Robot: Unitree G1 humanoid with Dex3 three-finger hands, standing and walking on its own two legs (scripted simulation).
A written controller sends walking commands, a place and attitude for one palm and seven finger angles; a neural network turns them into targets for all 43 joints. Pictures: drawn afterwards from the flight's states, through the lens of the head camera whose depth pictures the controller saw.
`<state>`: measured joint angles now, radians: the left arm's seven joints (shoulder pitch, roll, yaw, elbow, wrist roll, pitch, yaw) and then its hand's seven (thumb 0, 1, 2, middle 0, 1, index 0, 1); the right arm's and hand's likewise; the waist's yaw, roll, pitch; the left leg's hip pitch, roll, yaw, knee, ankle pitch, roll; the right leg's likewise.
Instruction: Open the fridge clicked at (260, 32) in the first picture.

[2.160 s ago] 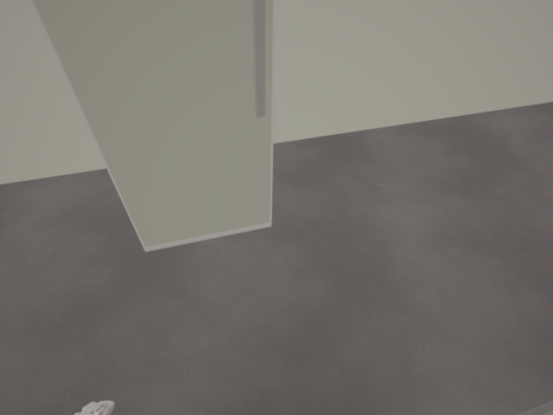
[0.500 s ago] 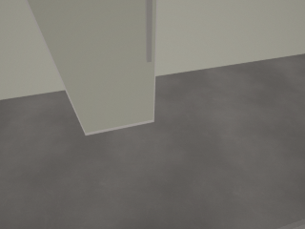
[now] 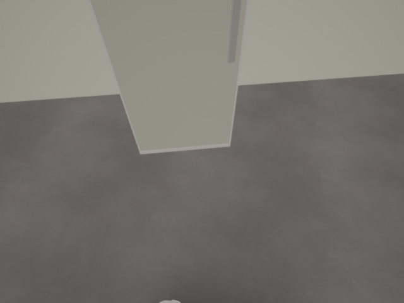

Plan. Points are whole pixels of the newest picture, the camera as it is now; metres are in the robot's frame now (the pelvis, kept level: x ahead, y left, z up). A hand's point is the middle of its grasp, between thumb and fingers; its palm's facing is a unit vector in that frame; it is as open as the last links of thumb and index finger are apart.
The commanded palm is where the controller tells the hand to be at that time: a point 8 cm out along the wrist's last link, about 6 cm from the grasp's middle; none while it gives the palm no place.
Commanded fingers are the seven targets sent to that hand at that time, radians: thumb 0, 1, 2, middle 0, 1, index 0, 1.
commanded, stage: turn to face it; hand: right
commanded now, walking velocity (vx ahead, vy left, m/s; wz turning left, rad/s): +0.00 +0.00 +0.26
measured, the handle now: (234, 10) +1.01 -0.06 +0.10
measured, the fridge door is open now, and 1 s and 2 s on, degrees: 0 0 0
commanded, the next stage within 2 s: take the last steps up to it in 0.08 s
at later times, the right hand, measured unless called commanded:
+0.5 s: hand out of the picture +0.05 -0.18 -0.16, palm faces -0.09 +0.98 -0.19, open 7.4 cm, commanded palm none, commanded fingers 0.00 -0.90 -0.90 0.20 0.30 0.20 0.30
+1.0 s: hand (308, 263) +0.24 -0.24 -0.16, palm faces -0.11 +0.98 -0.17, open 7.4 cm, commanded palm none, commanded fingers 0.00 -0.90 -0.90 0.20 0.30 0.20 0.30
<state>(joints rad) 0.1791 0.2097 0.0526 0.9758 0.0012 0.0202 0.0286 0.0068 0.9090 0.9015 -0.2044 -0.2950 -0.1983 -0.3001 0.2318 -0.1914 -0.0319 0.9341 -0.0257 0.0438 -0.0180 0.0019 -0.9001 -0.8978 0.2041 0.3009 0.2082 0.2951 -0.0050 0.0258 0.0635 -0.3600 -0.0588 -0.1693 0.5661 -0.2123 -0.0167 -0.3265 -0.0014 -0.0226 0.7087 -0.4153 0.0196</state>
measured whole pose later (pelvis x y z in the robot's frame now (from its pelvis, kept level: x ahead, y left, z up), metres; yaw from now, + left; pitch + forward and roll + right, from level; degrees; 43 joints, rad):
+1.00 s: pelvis +0.17 -0.06 +0.02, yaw +9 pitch -1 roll +0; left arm 0.38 0.09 0.04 1.12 0.02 -0.07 0.02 0.00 0.92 0.90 -0.20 -0.29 -0.20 -0.30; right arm 0.24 -0.18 -0.07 1.04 -0.03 -0.01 0.01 0.00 -0.91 -0.90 0.20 0.30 0.20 0.29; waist 0.01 0.03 0.00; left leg -0.54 0.11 0.07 1.03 -0.22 -0.01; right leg -0.15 -0.01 -0.19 0.37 -0.22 -0.07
